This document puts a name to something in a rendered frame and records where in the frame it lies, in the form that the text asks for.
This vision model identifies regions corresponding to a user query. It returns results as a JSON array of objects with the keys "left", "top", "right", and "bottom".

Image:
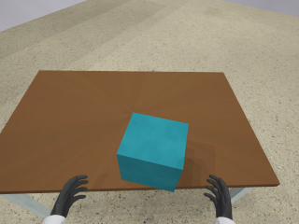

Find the robot left hand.
[{"left": 50, "top": 175, "right": 89, "bottom": 218}]

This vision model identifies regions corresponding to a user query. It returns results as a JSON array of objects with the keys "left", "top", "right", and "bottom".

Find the robot right hand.
[{"left": 204, "top": 175, "right": 233, "bottom": 220}]

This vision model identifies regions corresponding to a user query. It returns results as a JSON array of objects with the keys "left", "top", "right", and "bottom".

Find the robot left forearm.
[{"left": 42, "top": 215, "right": 67, "bottom": 224}]

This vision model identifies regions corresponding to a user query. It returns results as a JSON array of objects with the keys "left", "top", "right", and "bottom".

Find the carton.
[{"left": 116, "top": 112, "right": 189, "bottom": 192}]

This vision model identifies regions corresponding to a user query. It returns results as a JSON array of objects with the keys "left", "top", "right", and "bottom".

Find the table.
[{"left": 0, "top": 70, "right": 280, "bottom": 218}]

